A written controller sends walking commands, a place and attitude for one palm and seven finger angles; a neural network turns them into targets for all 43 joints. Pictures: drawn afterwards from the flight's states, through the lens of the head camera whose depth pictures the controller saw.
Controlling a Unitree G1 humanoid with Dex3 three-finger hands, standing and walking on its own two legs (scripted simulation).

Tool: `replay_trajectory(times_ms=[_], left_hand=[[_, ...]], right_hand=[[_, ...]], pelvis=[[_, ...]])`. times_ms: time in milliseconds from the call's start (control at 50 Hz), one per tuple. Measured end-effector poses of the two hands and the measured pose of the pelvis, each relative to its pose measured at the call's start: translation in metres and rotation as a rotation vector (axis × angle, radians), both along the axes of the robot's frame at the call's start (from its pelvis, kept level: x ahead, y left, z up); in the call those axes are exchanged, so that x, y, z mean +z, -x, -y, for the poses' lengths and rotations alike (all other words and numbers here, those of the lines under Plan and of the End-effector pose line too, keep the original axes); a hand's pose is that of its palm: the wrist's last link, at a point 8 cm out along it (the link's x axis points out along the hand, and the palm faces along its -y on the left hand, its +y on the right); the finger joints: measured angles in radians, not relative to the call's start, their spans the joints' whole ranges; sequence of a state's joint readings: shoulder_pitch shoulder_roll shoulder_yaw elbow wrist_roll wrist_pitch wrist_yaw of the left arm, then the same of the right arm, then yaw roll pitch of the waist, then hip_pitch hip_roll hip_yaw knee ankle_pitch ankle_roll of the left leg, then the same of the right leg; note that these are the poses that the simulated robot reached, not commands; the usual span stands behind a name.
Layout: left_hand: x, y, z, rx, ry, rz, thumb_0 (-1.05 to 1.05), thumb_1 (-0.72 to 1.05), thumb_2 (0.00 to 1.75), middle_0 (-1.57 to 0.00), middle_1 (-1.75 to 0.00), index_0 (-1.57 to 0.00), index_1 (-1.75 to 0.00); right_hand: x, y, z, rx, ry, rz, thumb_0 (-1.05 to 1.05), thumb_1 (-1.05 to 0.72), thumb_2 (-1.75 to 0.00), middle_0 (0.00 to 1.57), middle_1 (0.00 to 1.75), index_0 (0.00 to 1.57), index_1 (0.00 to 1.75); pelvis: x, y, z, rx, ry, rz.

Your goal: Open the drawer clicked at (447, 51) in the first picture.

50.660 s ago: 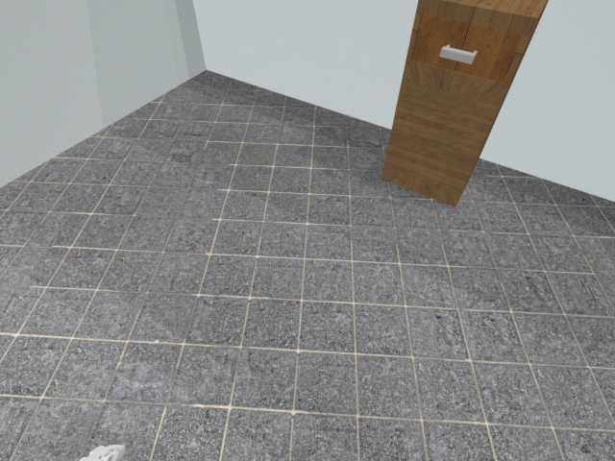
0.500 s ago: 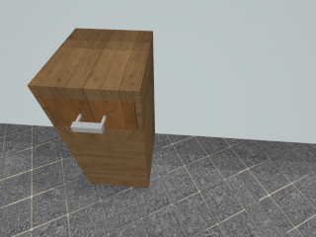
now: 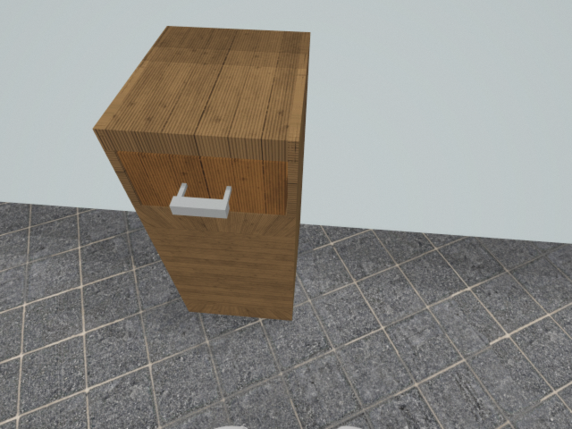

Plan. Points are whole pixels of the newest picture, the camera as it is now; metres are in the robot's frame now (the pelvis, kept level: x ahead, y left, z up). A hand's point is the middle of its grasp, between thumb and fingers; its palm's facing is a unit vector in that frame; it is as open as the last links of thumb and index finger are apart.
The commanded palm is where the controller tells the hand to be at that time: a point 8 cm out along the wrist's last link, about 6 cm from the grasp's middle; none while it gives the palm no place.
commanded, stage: come to a stop and stand still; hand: left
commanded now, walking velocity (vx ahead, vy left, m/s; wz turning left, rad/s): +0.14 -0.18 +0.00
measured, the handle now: (203, 198) +0.54 +0.22 -0.06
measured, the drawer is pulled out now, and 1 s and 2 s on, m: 0.00 0.00 0.00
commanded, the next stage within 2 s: look again from close up in 0.98 s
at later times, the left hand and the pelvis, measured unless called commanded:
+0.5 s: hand out of the picture +0.00 +0.17 -0.17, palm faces -0.02 -0.99 -0.16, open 7.4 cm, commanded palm none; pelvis +0.02 +0.02 +0.01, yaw -2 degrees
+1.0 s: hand out of the picture +0.04 +0.22 -0.16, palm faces -0.03 -0.98 -0.20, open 7.4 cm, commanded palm none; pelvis +0.03 +0.05 +0.01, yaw -3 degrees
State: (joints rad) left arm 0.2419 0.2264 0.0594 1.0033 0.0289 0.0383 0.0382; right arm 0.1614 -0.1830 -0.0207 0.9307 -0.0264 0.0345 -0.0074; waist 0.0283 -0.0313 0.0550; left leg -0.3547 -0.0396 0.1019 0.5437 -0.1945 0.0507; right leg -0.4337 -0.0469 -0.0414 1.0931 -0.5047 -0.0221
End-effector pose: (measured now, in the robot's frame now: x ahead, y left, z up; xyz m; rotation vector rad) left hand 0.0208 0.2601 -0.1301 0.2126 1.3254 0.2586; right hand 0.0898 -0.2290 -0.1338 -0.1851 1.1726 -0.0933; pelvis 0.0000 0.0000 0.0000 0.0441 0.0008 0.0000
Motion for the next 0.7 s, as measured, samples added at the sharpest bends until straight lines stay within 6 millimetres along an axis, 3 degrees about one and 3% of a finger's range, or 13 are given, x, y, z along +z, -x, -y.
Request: replay_trajectory(times_ms=[60,120,260,340,420,500,700], left_hand=[[0.008,-0.007,0.004,-0.029,0.003,0.039,0.0,0.91,0.9,-0.19,-0.3,-0.2,-0.3],[0.009,-0.004,0.016,-0.05,0.018,0.049,0.0,0.91,0.9,-0.19,-0.3,-0.2,-0.3],[0.008,0.027,0.054,-0.02,0.124,-0.031,0.0,0.9,0.9,-0.19,-0.3,-0.2,-0.3],[0.005,0.04,0.067,-0.073,0.161,-0.101,0.0,0.9,0.9,-0.2,-0.3,-0.2,-0.3],[-0.002,0.038,0.057,-0.083,0.171,-0.121,0.0,0.9,0.9,-0.2,-0.3,-0.21,-0.3],[-0.01,0.022,0.036,-0.066,0.144,-0.085,0.0,0.9,0.9,-0.2,-0.3,-0.21,-0.3],[0.0,-0.018,-0.008,-0.086,0.081,0.009,0.0,0.9,0.9,-0.2,-0.3,-0.2,-0.3]], right_hand=[[-0.005,0.017,-0.013,-0.013,-0.042,-0.016,0.0,-0.9,-0.9,0.2,0.3,0.2,0.3],[-0.011,0.036,-0.012,-0.056,-0.062,-0.037,0.0,-0.92,-0.9,0.2,0.3,0.21,0.3],[0.001,0.081,0.002,-0.103,-0.033,-0.181,-0.01,-0.94,-0.9,0.2,0.3,0.21,0.3],[0.007,0.089,0.003,-0.141,-0.011,-0.196,0.0,-0.92,-0.9,0.2,0.3,0.2,0.3],[0.003,0.086,-0.008,-0.15,0.004,-0.161,0.0,-0.91,-0.9,0.2,0.3,0.2,0.3],[-0.002,0.081,-0.027,-0.128,0.002,-0.162,0.0,-0.91,-0.9,0.2,0.3,0.2,0.3],[-0.002,0.078,-0.051,-0.104,-0.012,-0.173,0.02,-0.93,-0.9,0.2,0.3,0.2,0.3]], pelvis=[[0.003,0.002,-0.002,-0.001,-0.004,-0.007],[0.003,0.003,0.0,-0.01,-0.017,-0.01],[0.017,-0.009,0.004,-0.01,0.016,-0.001],[0.016,-0.011,-0.001,-0.051,0.033,-0.014],[0.01,-0.017,-0.011,-0.049,0.054,-0.01],[0.006,-0.021,-0.02,-0.039,0.052,0.009],[0.01,-0.024,-0.04,-0.038,0.046,0.012]])
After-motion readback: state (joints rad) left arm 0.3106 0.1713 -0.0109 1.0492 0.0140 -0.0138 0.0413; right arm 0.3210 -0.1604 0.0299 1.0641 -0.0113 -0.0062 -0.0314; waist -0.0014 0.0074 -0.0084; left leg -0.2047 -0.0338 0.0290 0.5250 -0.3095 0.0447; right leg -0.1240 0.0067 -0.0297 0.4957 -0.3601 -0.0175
